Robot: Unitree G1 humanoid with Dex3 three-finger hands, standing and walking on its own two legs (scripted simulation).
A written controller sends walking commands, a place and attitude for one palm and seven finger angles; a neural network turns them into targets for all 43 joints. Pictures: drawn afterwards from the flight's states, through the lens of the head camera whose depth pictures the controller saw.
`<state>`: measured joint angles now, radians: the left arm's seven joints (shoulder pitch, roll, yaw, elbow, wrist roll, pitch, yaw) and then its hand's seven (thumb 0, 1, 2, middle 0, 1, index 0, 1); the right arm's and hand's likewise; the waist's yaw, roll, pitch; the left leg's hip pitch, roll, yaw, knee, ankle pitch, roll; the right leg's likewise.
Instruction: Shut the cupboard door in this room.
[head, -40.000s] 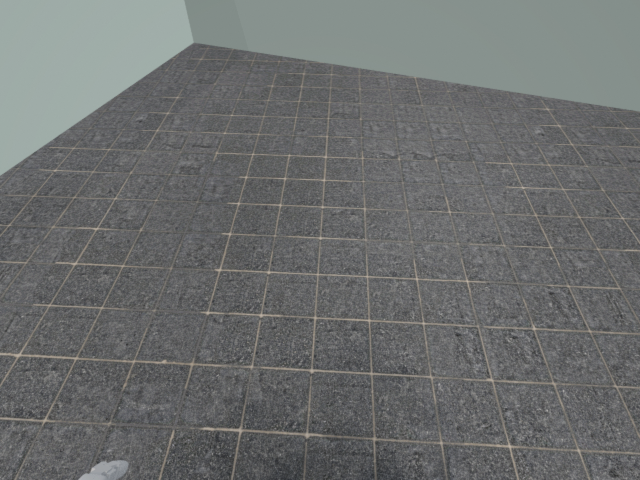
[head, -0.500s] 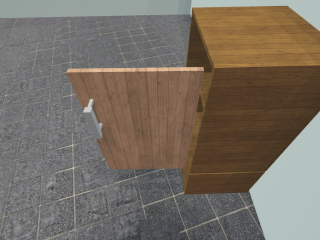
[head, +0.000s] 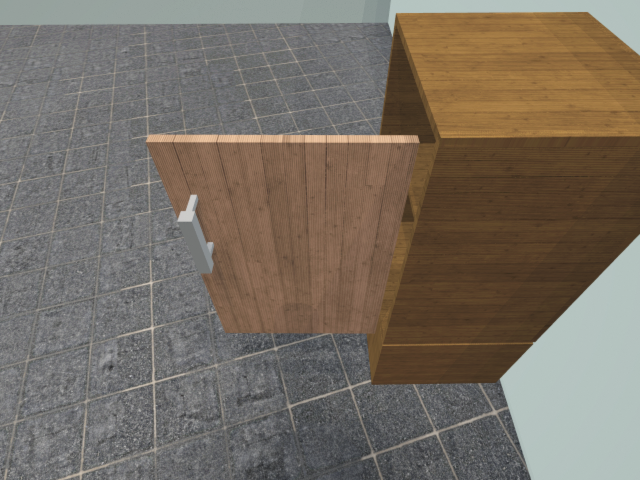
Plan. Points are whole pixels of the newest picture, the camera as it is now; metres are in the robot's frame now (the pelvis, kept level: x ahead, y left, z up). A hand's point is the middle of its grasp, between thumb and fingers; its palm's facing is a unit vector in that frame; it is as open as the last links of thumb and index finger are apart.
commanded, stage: look again from close up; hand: left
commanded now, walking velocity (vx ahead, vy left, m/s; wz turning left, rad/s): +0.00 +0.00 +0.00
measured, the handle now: (199, 235) +0.48 +0.24 -0.03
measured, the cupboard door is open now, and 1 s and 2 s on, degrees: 89 89 89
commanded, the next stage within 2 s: raise the hand and make a fist in 0.44 s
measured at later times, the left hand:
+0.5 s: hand out of the picture +0.02 +0.17 -0.18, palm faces +0.02 -0.98 -0.19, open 7.4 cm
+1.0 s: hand out of the picture +0.13 +0.16 -0.08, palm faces +0.10 -1.00 -0.01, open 6.0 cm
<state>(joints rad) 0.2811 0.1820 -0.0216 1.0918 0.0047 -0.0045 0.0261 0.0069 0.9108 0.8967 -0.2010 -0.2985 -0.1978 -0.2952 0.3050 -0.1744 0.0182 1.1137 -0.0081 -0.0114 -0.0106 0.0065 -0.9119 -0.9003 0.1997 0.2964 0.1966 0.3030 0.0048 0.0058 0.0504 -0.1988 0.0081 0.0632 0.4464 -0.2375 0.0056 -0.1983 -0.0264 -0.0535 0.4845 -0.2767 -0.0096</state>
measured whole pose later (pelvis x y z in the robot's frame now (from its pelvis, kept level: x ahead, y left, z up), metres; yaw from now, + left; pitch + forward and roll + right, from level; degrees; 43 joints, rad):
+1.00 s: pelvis -0.05 -0.02 -0.12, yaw +1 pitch +13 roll +0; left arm 0.47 0.16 0.07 0.05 -0.24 -0.50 -0.22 0.01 0.90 0.90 -0.45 -0.57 -0.45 -0.57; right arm 0.14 -0.27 -0.07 0.47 0.03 -0.25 -0.02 0.01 -0.91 -0.90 0.20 0.30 0.20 0.30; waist 0.05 -0.01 -0.14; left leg -0.98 0.04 0.00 1.27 -0.52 -0.02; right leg -0.95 -0.03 -0.09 1.28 -0.57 -0.05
